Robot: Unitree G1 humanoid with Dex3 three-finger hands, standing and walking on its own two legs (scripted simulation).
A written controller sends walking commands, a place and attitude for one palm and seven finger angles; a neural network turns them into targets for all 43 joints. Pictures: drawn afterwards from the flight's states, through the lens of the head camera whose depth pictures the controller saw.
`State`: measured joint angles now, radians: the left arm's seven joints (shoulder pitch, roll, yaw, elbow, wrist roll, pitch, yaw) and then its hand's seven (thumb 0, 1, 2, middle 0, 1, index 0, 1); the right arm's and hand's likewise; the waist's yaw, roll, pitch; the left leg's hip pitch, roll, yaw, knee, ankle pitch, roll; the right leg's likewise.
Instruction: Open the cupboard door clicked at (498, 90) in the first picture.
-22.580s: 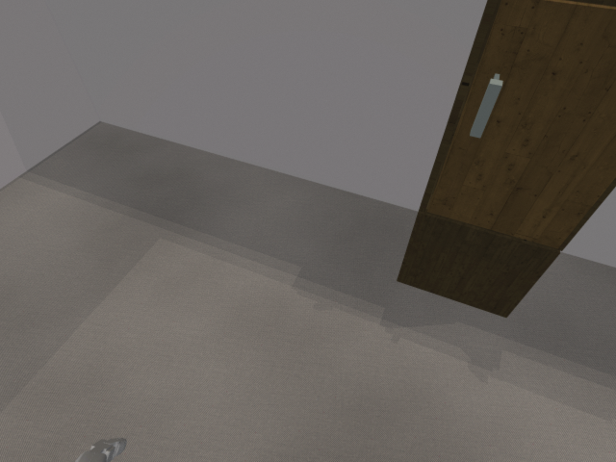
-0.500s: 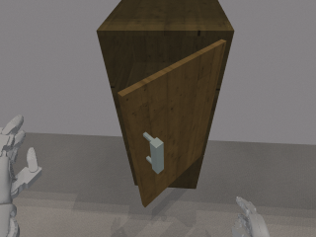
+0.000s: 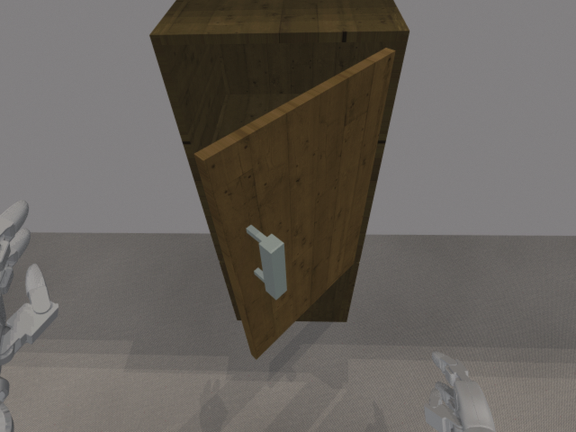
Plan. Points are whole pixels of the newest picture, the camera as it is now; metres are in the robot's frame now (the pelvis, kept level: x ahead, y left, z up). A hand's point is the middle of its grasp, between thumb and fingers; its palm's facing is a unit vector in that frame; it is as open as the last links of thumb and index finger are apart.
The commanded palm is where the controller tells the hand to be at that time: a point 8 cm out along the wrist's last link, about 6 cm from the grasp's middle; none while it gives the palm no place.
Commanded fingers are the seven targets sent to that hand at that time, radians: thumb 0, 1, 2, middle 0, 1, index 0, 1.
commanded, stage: step back with the hand held close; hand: left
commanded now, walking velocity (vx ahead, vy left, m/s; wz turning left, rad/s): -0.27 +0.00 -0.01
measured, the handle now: (265, 261) +0.35 +0.07 +0.03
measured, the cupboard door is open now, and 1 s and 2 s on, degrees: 47 47 47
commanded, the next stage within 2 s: stop stepping back and stand still in 0.90 s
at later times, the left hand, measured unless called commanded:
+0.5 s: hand out of the picture +0.11 +0.29 +0.15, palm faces +0.47 -0.73 -0.50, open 7.5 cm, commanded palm +0.05 +0.32 +0.17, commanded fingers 0.00 0.90 0.90 -0.20 -0.30 -0.20 -0.30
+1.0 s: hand out of the picture +0.02 +0.28 +0.16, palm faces +0.43 -0.78 -0.46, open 7.5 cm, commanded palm -0.04 +0.31 +0.17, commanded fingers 0.00 0.90 0.90 -0.20 -0.30 -0.20 -0.30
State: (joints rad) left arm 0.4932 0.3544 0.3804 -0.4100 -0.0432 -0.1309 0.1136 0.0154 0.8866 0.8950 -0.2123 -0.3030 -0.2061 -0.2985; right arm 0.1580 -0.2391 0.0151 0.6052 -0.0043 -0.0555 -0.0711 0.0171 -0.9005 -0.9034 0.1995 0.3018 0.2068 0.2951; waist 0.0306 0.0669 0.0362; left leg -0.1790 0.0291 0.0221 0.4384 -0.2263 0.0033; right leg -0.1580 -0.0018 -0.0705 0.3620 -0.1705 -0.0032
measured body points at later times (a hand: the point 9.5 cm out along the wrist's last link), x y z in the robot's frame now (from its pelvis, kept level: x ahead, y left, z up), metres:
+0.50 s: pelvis -0.08 +0.02 -0.02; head -0.06 +0.03 +0.43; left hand +0.08 +0.33 +0.18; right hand +0.11 -0.21 -0.09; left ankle +0.01 +0.11 -0.74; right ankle -0.01 -0.12 -0.74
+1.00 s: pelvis -0.19 +0.01 -0.02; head -0.14 +0.04 +0.42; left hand -0.01 +0.31 +0.18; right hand +0.02 -0.19 -0.10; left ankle -0.01 +0.12 -0.74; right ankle -0.34 -0.10 -0.75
